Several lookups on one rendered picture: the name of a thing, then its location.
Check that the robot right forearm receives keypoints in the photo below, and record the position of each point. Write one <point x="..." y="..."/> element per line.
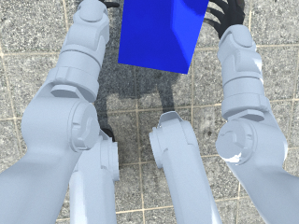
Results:
<point x="242" y="78"/>

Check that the right robot upper arm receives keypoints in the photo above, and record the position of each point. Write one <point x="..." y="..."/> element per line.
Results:
<point x="255" y="153"/>

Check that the robot left foot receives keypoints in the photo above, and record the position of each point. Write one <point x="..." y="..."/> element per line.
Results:
<point x="109" y="133"/>

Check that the robot right thigh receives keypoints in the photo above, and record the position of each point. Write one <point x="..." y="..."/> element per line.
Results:
<point x="185" y="175"/>

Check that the left robot upper arm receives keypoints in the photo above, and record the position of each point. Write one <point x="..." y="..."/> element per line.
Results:
<point x="56" y="130"/>

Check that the right robot hand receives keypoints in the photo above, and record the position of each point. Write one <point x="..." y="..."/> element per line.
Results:
<point x="233" y="15"/>

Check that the robot left forearm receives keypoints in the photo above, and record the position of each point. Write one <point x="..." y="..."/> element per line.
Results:
<point x="81" y="57"/>

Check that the carton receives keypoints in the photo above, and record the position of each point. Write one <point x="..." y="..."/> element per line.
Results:
<point x="160" y="34"/>

